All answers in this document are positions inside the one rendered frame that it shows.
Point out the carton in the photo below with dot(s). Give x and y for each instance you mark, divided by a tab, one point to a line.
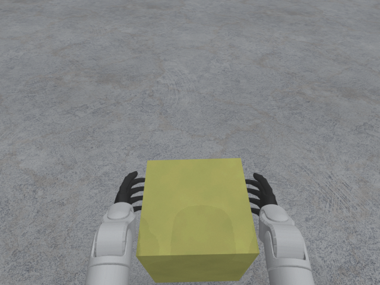
196	222

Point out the left robot forearm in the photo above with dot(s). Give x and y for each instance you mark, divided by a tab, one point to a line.
111	249

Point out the robot left hand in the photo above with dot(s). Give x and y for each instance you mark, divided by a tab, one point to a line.
125	191

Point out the right robot forearm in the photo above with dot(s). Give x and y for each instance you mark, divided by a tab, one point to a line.
285	249

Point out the robot right hand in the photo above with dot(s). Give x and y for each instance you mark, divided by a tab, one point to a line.
265	193

